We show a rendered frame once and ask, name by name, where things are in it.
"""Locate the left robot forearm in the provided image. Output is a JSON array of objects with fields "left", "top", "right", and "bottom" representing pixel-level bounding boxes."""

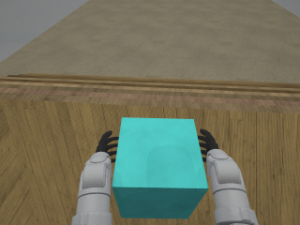
[{"left": 71, "top": 152, "right": 113, "bottom": 225}]

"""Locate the carton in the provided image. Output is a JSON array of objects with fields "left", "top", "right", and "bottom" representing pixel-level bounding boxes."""
[{"left": 112, "top": 117, "right": 209, "bottom": 219}]

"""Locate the robot right hand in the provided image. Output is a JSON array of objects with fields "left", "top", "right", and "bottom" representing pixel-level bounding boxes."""
[{"left": 197, "top": 128, "right": 219, "bottom": 162}]

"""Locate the right robot forearm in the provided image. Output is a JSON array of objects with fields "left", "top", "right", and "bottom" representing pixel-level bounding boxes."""
[{"left": 206, "top": 149, "right": 259, "bottom": 225}]

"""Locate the robot left hand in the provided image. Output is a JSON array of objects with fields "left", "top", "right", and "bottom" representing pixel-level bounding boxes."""
[{"left": 96, "top": 130, "right": 119, "bottom": 163}]

